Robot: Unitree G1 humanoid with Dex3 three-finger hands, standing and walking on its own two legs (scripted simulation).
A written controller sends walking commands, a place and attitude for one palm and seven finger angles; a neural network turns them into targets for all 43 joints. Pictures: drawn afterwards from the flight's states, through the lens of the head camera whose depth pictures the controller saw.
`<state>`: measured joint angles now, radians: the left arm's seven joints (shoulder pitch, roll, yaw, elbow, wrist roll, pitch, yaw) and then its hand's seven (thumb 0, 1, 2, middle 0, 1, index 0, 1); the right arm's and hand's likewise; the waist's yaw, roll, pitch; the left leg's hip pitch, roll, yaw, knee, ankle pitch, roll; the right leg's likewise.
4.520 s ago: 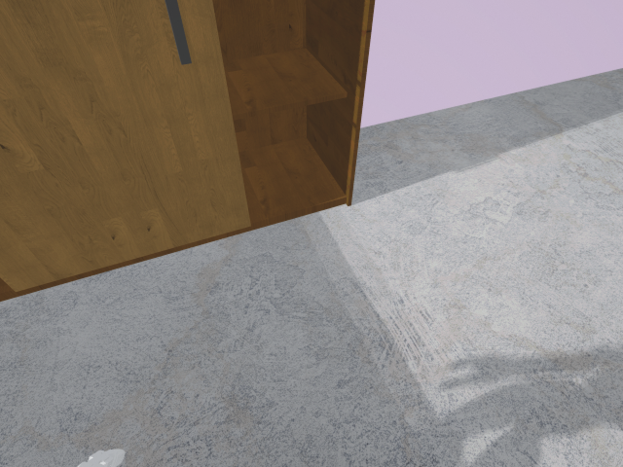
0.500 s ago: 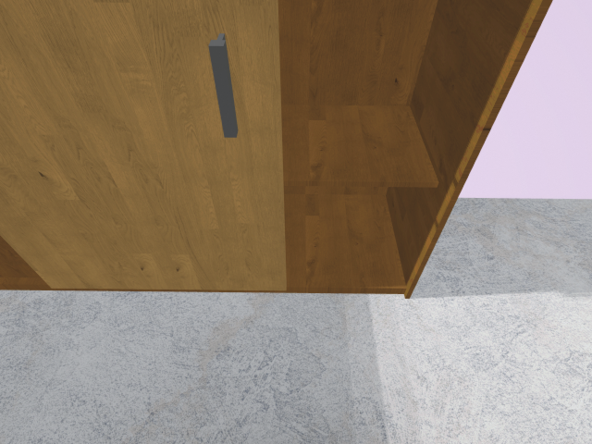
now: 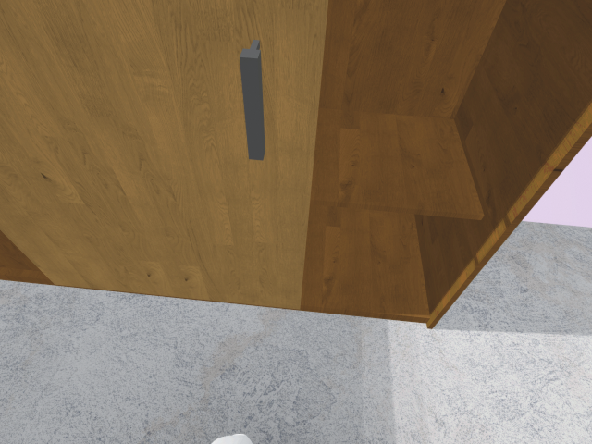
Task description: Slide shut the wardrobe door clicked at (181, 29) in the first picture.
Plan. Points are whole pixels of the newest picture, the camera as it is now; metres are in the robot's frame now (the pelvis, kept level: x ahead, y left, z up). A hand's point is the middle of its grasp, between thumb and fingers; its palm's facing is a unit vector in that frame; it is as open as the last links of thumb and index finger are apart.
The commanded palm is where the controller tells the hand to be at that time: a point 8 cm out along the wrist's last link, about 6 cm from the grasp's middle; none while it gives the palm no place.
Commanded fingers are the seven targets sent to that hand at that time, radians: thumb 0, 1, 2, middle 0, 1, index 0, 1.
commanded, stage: take the last steps up to it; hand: left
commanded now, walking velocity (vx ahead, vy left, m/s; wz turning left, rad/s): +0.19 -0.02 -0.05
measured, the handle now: (256, 103) +0.60 +0.13 +0.13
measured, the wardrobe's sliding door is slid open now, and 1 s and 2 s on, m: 0.46 0.46 0.46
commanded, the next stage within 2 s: come to a stop and stand still in 0.12 s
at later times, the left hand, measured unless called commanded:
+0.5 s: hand (202, 383) +0.23 +0.18 -0.16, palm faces -0.04 -0.97 -0.23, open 7.4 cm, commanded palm none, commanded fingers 0.00 0.90 0.90 -0.20 -0.30 -0.20 -0.30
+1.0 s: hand out of the picture +0.10 +0.24 -0.17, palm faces -0.03 -0.98 -0.21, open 7.4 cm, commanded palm none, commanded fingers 0.00 0.90 0.90 -0.20 -0.30 -0.20 -0.30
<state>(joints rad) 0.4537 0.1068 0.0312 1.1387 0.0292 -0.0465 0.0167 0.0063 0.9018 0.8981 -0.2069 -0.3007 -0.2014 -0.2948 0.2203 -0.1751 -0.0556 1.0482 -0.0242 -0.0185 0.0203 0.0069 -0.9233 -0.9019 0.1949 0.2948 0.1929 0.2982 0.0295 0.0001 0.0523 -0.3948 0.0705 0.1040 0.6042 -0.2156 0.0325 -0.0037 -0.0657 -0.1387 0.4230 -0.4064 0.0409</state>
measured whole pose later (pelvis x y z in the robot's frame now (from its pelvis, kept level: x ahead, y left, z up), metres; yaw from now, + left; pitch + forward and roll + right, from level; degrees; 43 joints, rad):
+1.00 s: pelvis +0.10 +0.05 +0.01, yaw -4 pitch +0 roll +0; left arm 0.27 0.19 0.04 1.11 0.01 0.05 0.02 0.01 0.91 0.90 -0.20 -0.30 -0.20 -0.29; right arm 0.23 -0.14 -0.03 1.09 -0.02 0.00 -0.05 0.00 -0.92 -0.90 0.20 0.30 0.20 0.30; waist 0.00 -0.03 0.04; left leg -0.17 0.01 0.08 0.41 -0.24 0.03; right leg -0.22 -0.03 -0.03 0.63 -0.40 0.03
